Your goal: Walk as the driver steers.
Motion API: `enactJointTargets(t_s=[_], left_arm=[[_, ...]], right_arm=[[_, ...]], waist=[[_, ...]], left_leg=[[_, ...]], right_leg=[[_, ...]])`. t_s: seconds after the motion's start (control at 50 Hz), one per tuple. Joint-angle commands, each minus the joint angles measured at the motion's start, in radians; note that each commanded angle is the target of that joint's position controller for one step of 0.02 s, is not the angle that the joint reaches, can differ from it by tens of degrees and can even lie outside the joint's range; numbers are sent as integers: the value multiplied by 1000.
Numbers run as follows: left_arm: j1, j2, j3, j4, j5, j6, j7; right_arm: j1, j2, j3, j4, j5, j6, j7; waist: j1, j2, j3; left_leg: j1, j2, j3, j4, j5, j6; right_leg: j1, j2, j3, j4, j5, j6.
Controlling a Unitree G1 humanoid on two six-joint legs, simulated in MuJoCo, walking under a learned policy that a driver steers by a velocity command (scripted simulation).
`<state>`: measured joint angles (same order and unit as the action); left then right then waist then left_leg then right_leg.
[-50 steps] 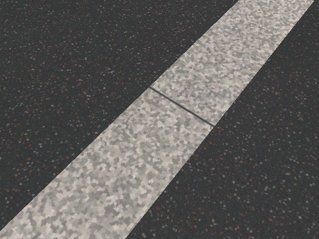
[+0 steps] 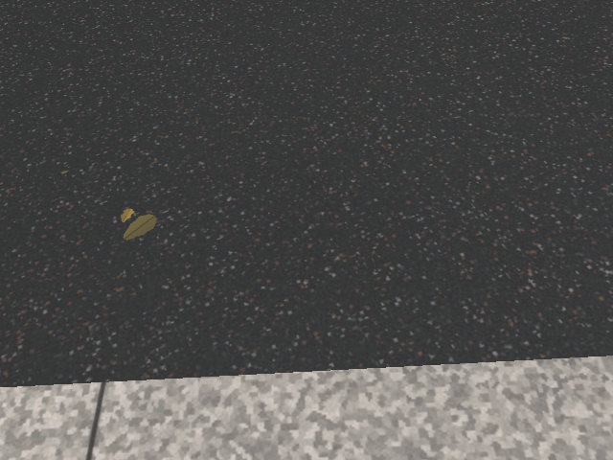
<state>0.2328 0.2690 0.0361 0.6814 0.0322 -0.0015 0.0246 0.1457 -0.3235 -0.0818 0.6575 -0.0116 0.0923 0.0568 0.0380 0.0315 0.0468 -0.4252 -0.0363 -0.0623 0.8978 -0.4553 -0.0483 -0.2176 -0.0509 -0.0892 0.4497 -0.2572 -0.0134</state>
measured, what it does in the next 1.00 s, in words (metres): steps on the spot: left foot, then right foot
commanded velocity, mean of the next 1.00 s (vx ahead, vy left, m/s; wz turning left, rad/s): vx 0.05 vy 0.00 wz -0.16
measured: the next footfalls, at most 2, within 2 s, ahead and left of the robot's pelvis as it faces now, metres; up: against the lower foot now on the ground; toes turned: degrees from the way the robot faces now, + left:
left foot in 0.08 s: +0.03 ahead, +0.13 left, +0.00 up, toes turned -3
right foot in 0.44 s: +0.01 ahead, -0.10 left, +0.00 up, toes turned -20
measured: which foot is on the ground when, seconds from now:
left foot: up 0.00-0.06, down 0.08-0.44, up 0.46-1.00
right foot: down 0.00-0.08, up 0.10-0.42, down 0.44-1.00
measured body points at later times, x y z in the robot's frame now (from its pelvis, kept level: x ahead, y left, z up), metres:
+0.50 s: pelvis -0.01 -0.02 -0.02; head +0.01 -0.06 +0.42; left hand +0.18 +0.23 -0.11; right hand +0.05 -0.32 -0.14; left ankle -0.02 +0.13 -0.71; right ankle -0.03 -0.09 -0.74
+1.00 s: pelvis +0.03 -0.03 +0.00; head +0.04 -0.03 +0.45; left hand +0.18 +0.21 -0.11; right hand +0.06 -0.32 -0.11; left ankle +0.04 +0.09 -0.69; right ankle -0.03 -0.09 -0.74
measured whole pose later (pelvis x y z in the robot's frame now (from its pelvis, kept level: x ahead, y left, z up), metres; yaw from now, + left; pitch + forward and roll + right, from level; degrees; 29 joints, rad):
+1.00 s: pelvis +0.03 -0.03 +0.00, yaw -12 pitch +0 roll +0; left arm 0.26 0.27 0.04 0.76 0.04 -0.02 0.02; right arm 0.25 -0.30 -0.07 0.77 -0.02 0.08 0.07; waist 0.00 -0.01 0.01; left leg -0.42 0.03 0.02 0.90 -0.36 0.02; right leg -0.08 0.02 -0.16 0.31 -0.25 -0.08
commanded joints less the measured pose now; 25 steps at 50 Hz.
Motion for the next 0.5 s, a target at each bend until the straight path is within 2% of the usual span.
enactJointTargets(t_s=[0.02, 0.04, 0.06, 0.08, 0.1, 0.12, 0.14, 0.16, 0.18, 0.2, 0.24, 0.3, 0.38, 0.4, 0.42, 0.44, 0.46, 0.48, 0.5], left_arm=[[37, 167, 45, -10, -4, -2, -19], [23, 144, 35, 2, -14, 2, -26], [24, 129, 29, 14, -30, 1, -32], [68, 122, 30, 16, -36, -5, -37], [101, 59, 16, -18, -29, -12, -45], [70, 62, 16, -20, -38, 4, -40], [40, 133, 38, -10, -38, 20, -37], [29, 146, 55, -5, -37, 29, -37], [58, 147, 63, 11, -34, 39, -39], [74, 135, 65, 16, -29, 50, -43], [83, 108, 61, 21, -25, 60, -49], [29, 74, 52, -16, -25, 69, -66], [24, 86, 57, -52, -30, 69, -78], [45, 82, 59, -50, -30, 65, -77], [82, 86, 63, -39, -23, 55, -71], [128, 157, 83, -28, -5, 38, -56], [168, 340, 123, -45, -14, 24, -52], [232, 317, 130, -38, -28, 26, -55], [186, 274, 116, -40, -28, 32, -48]], right_arm=[[-13, -16, 13, -59, 13, -16, -26], [19, 6, 23, -34, 7, -20, -38], [60, 13, 30, -9, -9, -31, -53], [87, -49, 21, 0, -32, -46, -67], [142, -134, 12, -9, -44, -55, -77], [53, -168, -3, -5, -3, -55, -87], [28, -122, 2, -24, -4, -61, -86], [16, -102, 10, -21, -4, -63, -88], [-11, -80, 18, -24, -9, -57, -92], [-29, -69, 22, -24, -6, -58, -99], [-42, -49, 25, -31, -14, -56, -102], [-40, -53, 19, -26, -17, -62, -101], [-27, -95, -3, -15, -16, -73, -86], [-36, -101, -7, -14, -9, -74, -81], [-30, -97, -9, -9, -2, -73, -76], [10, -77, -7, -5, 0, -72, -67], [-54, 2, 20, -100, -7, -58, -66], [-95, -28, 20, -96, -21, -47, -79], [-89, -37, 19, -83, -11, -50, -79]], waist=[[3, -275, -105], [-28, -261, -94], [-55, -226, -88], [-40, -166, -135], [-34, 62, -208], [-44, 251, -174], [-68, 179, -120], [-63, 154, -88], [-39, 134, -65], [-23, 146, -49], [-23, 143, -47], [-41, 150, -38], [-41, 154, -67], [-22, 131, -74], [6, 73, -84], [28, -132, -82], [26, -401, -68], [73, -234, -134], [45, -174, -97]], left_leg=[[93, -54, 78, -269, -17, 23], [177, -46, 95, -447, 108, 31], [320, -20, 87, -649, 337, 41], [485, 84, -4, -641, 424, 58], [654, 363, -224, -552, 818, 106], [458, 407, -182, -497, 933, 238], [430, 383, -154, -510, 917, 267], [403, 359, -104, -520, 894, 263], [361, 328, -42, -527, 881, 244], [332, 314, 4, -537, 855, 232], [325, 296, 55, -538, 772, 223], [308, 318, 87, -532, 634, 217], [300, 366, 99, -461, 594, 189], [280, 365, 122, -410, 560, 164], [223, 341, 167, -309, 468, 118], [94, 255, 238, -68, 239, 50], [-219, 31, 212, 141, -243, -24], [-242, 37, 36, 277, -254, -8], [-261, 54, 5, 307, -166, 6]], right_leg=[[133, -157, 165, -27, 619, -173], [110, -129, 163, -3, 637, -152], [40, -110, 167, 20, 614, -110], [-58, -94, 179, 32, 481, -59], [-208, -39, 144, 159, 21, -12], [-189, 39, 76, 227, -302, 0], [-233, 51, 85, 404, -335, 5], [-277, 62, 89, 520, -323, 6], [-275, 56, 94, 582, -291, 16], [-268, 47, 86, 598, -260, 24], [-268, 45, 57, 591, -222, 44], [-233, 19, 39, 452, -178, 40], [-128, 31, -8, 284, -162, -1], [-78, 43, -23, 211, -114, -14], [9, 61, -7, 103, -21, -31], [103, -23, 212, -73, 117, -69], [170, -300, 700, -139, 503, -239], [214, -309, 704, -141, 467, -318], [179, -268, 626, -133, 348, -316]])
